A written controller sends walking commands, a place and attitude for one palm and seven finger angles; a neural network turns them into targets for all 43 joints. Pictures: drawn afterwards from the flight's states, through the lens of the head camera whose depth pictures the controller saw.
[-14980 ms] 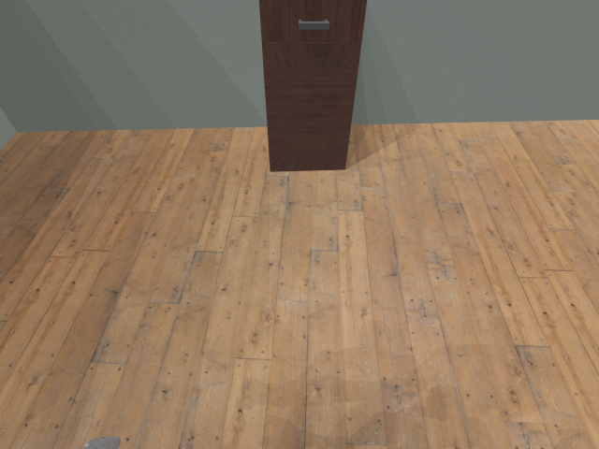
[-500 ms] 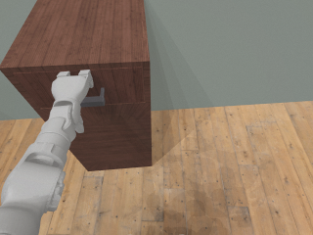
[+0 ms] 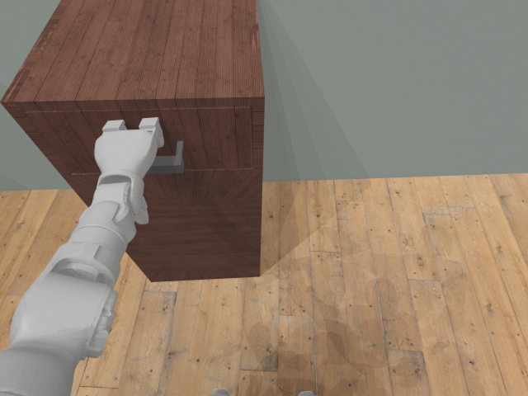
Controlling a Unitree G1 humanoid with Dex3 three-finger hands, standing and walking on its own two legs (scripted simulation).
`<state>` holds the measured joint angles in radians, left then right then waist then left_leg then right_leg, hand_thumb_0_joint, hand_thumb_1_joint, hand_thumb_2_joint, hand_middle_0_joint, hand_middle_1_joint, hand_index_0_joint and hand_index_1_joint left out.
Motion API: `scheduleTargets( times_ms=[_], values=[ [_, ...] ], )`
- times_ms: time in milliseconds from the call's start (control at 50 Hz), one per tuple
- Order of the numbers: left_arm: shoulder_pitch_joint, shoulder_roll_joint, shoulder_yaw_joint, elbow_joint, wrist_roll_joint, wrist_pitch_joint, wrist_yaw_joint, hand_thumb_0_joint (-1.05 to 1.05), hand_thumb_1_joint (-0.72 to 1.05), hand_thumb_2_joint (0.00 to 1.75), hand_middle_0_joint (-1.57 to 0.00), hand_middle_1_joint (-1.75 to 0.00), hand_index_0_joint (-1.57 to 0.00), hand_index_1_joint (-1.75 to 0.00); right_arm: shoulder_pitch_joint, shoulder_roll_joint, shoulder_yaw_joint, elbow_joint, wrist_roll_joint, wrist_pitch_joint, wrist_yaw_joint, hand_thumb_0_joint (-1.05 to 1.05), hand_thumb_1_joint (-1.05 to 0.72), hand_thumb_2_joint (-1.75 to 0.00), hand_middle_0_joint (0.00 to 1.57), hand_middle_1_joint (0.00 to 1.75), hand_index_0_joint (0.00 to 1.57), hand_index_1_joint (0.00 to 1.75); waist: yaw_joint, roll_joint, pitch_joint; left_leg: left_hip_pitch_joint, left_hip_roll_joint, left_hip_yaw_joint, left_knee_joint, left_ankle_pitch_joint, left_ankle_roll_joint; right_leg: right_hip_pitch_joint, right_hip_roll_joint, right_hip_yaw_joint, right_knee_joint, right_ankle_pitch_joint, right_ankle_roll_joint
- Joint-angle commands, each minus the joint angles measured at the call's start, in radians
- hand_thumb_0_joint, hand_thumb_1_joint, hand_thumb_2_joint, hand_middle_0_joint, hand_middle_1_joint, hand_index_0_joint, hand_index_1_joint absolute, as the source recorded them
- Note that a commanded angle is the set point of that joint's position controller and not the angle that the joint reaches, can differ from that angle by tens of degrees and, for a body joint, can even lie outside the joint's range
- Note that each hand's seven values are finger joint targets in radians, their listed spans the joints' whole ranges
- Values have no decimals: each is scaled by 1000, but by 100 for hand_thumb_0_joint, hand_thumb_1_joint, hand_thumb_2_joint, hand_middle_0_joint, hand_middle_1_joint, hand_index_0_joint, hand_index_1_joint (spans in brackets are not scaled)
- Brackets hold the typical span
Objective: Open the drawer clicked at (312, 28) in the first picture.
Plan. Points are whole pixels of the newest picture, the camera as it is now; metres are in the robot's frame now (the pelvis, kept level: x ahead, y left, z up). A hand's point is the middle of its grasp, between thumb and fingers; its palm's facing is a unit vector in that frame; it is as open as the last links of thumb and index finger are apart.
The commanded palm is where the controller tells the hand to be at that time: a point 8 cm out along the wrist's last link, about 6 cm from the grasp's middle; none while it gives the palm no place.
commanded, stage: lower the fingers behind the handle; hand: left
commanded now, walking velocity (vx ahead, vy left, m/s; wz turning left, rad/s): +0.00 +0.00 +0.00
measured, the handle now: (150, 156) +0.52 +0.19 +0.02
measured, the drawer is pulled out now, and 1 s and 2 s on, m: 0.00 0.00 0.00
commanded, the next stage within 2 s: lift the fingers back up to retry in 0.76 s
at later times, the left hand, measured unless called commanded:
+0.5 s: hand (139, 175) +0.47 +0.20 +0.02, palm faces +0.00 +0.03 -1.00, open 13.8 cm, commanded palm +0.46 +0.19 +0.05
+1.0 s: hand (138, 175) +0.47 +0.20 +0.02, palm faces -0.02 +0.01 -1.00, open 13.8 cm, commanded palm +0.46 +0.19 +0.07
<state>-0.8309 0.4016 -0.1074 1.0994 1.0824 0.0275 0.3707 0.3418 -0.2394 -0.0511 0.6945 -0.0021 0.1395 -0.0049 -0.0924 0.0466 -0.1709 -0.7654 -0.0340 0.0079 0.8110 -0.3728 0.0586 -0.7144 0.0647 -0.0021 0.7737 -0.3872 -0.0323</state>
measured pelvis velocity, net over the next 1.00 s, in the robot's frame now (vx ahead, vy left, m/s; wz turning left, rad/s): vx -0.03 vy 0.01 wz -0.01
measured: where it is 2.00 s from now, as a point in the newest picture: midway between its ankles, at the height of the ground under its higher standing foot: outside the picture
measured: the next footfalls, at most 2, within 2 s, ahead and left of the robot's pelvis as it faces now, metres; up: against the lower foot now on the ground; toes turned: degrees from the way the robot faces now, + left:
none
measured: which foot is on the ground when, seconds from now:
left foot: down 0.00-1.00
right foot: down 0.00-1.00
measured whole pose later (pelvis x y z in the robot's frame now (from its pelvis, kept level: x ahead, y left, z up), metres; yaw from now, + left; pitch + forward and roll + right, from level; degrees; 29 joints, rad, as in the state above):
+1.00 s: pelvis -0.03 +0.01 -0.02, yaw -1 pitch +21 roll -2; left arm -0.92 0.47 -0.13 1.11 1.07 0.04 0.32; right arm 0.37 -0.25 -0.03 0.66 0.01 0.11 -0.03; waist -0.13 0.05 -0.16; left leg -0.93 -0.03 0.02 0.94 -0.37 0.07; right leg -0.87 0.07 -0.01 0.90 -0.39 -0.02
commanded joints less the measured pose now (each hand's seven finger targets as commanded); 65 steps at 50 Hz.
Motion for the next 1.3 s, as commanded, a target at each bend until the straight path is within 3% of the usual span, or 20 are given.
scheduleTargets(
  times_ms=[0,60,140,260,300,340,420,520,560,780,840,860,900,1000,1060,1100,1140,1180,1260,1280],
  values=[
    [-384,190,33,-101,13,1,-9,0,-50,30,-30,-120,-30,-120,119,-166,-47,-70,2,-9,-20,0,-90,-90,20,30,20,30,-53,-51,-286,257,13,-14,-43,315,-4,71,2,8,-88,275,-12],
    [-363,147,-2,-89,18,-4,-14,0,-50,30,-30,-120,-30,-120,117,-160,-44,-79,4,-8,-21,0,-90,-90,20,30,20,30,-57,-30,-272,254,17,-18,-32,291,-7,21,4,2,-74,238,-12],
    [-366,147,5,-88,2,-13,-17,0,-50,30,-30,-120,-30,-120,123,-161,-45,-85,0,-15,-22,0,-90,-90,20,30,20,30,-56,-27,-307,241,17,-19,-10,285,-5,12,3,3,-49,234,-11],
    [-346,153,7,-61,6,-7,-15,0,-50,30,-30,-120,-30,-120,127,-164,-42,-85,1,-19,-25,0,-90,-90,20,30,20,30,-61,-52,-281,185,20,-22,9,229,-3,-32,3,1,-32,186,-10],
    [-358,116,-19,-65,-4,-4,-17,0,-50,30,-30,-120,-30,-120,129,-160,-42,-86,0,-22,-21,0,-90,-90,20,30,20,30,-64,-32,-272,184,22,-27,14,221,-5,-56,4,-3,-27,167,-13],
    [-339,133,-3,-36,-5,6,-14,0,-50,30,-30,-120,-30,-120,133,-165,-41,-83,1,-25,-23,0,-90,-90,20,30,20,30,-66,-61,-266,159,21,-27,19,193,-2,-61,3,-1,-24,149,-10],
    [-390,146,-12,-63,-8,17,-19,0,-50,30,-30,-120,-30,-120,140,-168,-38,-86,4,-30,-26,0,-90,-90,20,30,20,30,-68,-31,-301,170,22,-34,15,173,-3,-72,3,-4,-15,124,-10],
    [-436,137,-34,-34,-11,35,-30,0,-50,30,-30,-120,-30,-120,148,-171,-33,-75,7,-35,-32,0,-90,-90,20,30,20,30,-95,-53,-269,138,22,-37,19,126,2,-99,1,-3,-21,93,-4],
    [-439,176,-11,-10,-6,43,-36,0,-50,30,-30,-120,-30,-120,151,-177,-27,-72,7,-36,-36,0,-90,-90,20,30,20,30,-96,-54,-247,119,24,-39,16,108,1,-109,0,-7,-17,77,-5],
    [-436,168,-19,-21,-11,24,-63,0,-50,30,-30,-120,-30,-120,156,-174,-24,-84,8,-45,-42,0,-90,-90,20,30,20,30,-92,-46,-270,113,25,-40,25,78,2,-124,0,-7,-9,52,-4],
    [-417,192,3,-31,-10,13,-63,0,-50,30,-30,-120,-30,-120,158,-176,-25,-87,8,-44,-42,0,-90,-90,20,30,20,30,-79,-31,-297,127,26,-42,26,99,0,-113,1,-8,-3,64,-7],
    [-432,166,-18,-65,-18,10,-63,0,-50,30,-30,-120,-30,-120,153,-173,-25,-93,9,-44,-42,0,-90,-90,20,30,20,30,-80,-31,-308,139,26,-40,23,96,0,-105,1,-6,-10,61,-4],
    [-472,229,29,-101,-22,4,-54,0,-50,30,-30,-120,-30,-120,157,-177,-27,-91,8,-43,-45,0,-90,-90,20,30,20,30,-75,-15,-329,169,29,-46,9,107,-2,-84,1,-7,-18,69,-6],
    [-528,235,38,-200,-24,-11,-30,0,-50,30,-30,-120,-30,-120,153,-174,-35,-88,7,-41,-42,0,-90,-90,20,30,20,30,-64,34,-398,292,37,-60,-22,176,-10,-55,7,-14,-41,104,-9],
    [-518,246,44,-194,-18,-13,-17,0,-50,30,-30,-120,-30,-120,148,-173,-32,-84,11,-39,-44,0,-90,-90,20,30,20,30,-60,18,-339,284,34,-55,-50,164,-10,-31,7,-13,-70,101,-8],
    [-568,232,33,-236,-19,-21,-5,0,-50,30,-30,-120,-30,-120,144,-172,-34,-80,7,-42,-44,0,-90,-90,20,30,20,30,-67,31,-363,321,36,-58,-60,203,-11,-14,7,-14,-79,127,-10],
    [-560,281,78,-253,-9,-27,8,0,-50,30,-30,-120,-30,-120,148,-175,-40,-75,7,-42,-41,0,-90,-90,20,30,20,30,-51,56,-390,371,39,-65,-66,249,-16,-6,10,-18,-81,146,-13],
    [-569,230,44,-283,-6,-26,15,0,-50,30,-30,-120,-30,-120,145,-170,-43,-72,2,-42,-33,0,-90,-90,20,30,20,30,-51,82,-406,423,42,-68,-69,317,-24,-4,12,-26,-83,177,-15],
    [-561,260,79,-344,-15,-37,16,0,-50,30,-30,-120,-30,-120,136,-170,-50,-69,0,-35,-29,0,-90,-90,20,30,20,30,-37,67,-440,474,42,-58,-78,427,-24,71,14,-23,-101,257,-15],
    [-562,230,58,-382,-17,-42,13,0,-50,30,-30,-120,-30,-120,131,-166,-54,-74,-1,-35,-26,0,-90,-90,20,30,20,30,-35,90,-453,505,43,-60,-78,474,-29,76,15,-25,-100,280,-16]
  ],
)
